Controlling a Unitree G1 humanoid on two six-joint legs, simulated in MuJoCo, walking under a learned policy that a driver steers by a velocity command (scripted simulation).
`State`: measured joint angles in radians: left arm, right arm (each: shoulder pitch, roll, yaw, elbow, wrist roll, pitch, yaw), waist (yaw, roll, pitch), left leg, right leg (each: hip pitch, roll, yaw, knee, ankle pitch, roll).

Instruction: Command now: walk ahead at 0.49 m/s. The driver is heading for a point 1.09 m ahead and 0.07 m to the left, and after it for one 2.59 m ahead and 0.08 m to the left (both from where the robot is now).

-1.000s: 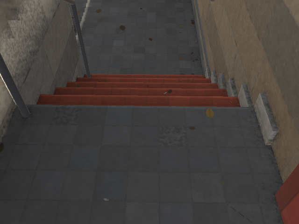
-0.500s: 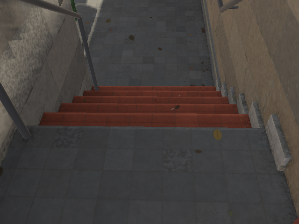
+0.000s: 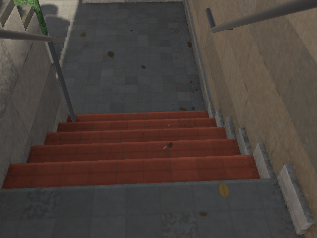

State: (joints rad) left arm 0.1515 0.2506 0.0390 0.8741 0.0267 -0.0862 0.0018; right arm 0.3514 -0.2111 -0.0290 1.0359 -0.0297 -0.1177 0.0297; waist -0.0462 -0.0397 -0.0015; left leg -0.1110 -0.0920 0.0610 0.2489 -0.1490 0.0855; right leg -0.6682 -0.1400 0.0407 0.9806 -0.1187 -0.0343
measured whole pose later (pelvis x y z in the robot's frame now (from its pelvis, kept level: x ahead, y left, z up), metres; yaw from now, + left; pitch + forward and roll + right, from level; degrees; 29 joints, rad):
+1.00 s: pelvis +0.53 -0.01 -0.01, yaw +0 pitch +2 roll +1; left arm 0.32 0.18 0.03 1.03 0.09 -0.10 -0.04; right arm 0.28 -0.18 -0.06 1.04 -0.04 -0.10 -0.01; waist -0.03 -0.02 -0.01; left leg -0.28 -0.07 0.07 0.37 -0.12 0.09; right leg -0.48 -0.06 0.06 1.17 -0.35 -0.10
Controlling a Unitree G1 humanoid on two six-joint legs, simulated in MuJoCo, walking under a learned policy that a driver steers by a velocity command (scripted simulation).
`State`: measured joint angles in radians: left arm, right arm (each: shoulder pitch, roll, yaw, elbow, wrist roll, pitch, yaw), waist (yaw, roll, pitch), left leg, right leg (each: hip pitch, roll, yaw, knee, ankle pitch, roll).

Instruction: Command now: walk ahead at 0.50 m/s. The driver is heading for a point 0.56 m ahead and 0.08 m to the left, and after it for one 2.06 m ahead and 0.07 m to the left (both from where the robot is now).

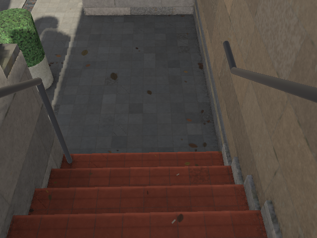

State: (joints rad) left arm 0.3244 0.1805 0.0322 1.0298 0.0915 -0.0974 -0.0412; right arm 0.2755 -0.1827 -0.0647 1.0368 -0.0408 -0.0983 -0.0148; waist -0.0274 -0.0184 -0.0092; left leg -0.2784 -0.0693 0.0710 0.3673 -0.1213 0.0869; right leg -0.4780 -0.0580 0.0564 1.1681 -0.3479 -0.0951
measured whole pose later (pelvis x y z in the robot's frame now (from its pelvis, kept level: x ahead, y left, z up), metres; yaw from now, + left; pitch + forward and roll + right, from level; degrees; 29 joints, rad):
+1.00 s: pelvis +0.31 +0.03 -0.21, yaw +16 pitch +4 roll -1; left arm 0.23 0.23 0.01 0.82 0.06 -0.06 0.00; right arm 0.42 -0.23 -0.04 0.94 -0.05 -0.09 0.06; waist -0.01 0.00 -0.07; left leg -0.45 -0.09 0.04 0.61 -0.23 0.12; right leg -0.86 -0.10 0.04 1.49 -0.22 0.05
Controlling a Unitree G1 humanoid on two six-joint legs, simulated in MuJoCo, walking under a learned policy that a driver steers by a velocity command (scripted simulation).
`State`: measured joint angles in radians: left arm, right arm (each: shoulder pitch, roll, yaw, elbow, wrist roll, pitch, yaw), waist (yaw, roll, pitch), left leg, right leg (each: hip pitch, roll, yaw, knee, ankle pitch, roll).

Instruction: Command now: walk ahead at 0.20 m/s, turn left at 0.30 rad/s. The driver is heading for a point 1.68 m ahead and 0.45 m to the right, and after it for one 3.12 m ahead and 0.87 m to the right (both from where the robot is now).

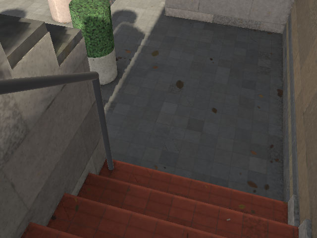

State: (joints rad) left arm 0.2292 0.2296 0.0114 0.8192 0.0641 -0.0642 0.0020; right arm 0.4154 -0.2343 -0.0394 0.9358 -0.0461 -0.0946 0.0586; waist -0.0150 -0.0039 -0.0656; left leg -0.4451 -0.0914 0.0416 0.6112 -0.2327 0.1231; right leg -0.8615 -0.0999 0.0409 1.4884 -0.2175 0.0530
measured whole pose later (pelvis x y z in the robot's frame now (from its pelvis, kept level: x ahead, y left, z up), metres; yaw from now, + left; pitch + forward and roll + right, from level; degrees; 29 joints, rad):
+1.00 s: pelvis +0.30 -0.20 -0.21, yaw -20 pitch +3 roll +3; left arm 0.24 0.25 -0.01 0.81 0.12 -0.05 -0.12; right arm 0.53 -0.19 0.02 1.09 -0.10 -0.09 0.02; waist -0.08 -0.05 -0.07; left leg -0.36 -0.08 0.11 0.76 -0.46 0.11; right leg -0.97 -0.09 0.09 1.38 0.07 -0.08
